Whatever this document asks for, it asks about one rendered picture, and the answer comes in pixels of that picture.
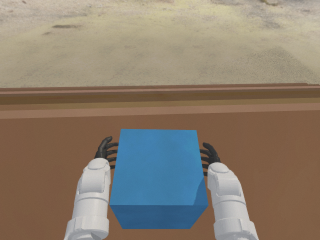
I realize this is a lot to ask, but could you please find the robot left hand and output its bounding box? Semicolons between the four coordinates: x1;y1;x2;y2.
94;136;119;169

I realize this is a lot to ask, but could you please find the carton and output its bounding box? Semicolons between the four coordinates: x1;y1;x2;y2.
109;129;209;229

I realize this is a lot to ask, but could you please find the robot left forearm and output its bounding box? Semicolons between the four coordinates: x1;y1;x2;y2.
64;158;111;240

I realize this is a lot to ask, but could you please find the robot right forearm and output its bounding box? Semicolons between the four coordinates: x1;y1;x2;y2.
207;162;259;240

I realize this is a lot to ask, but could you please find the robot right hand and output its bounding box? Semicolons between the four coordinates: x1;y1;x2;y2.
199;142;221;176

